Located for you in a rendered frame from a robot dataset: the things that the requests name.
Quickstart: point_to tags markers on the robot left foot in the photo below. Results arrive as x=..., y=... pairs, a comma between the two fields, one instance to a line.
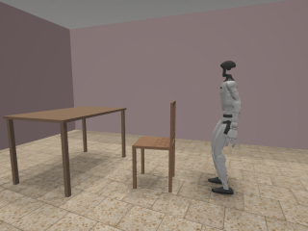
x=221, y=190

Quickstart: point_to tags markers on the robot left hand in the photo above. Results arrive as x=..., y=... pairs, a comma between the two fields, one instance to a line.
x=232, y=134

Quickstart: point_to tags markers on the left robot upper arm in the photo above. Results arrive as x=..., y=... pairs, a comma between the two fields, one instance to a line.
x=232, y=87

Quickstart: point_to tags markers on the left robot forearm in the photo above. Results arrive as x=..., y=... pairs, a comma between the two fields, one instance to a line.
x=235, y=115

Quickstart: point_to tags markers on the table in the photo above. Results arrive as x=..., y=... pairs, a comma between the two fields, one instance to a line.
x=62, y=116

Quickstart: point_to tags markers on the robot right shin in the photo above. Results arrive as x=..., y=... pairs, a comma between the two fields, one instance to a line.
x=214, y=160

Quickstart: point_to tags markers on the chair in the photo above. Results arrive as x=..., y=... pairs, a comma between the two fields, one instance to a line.
x=157, y=143

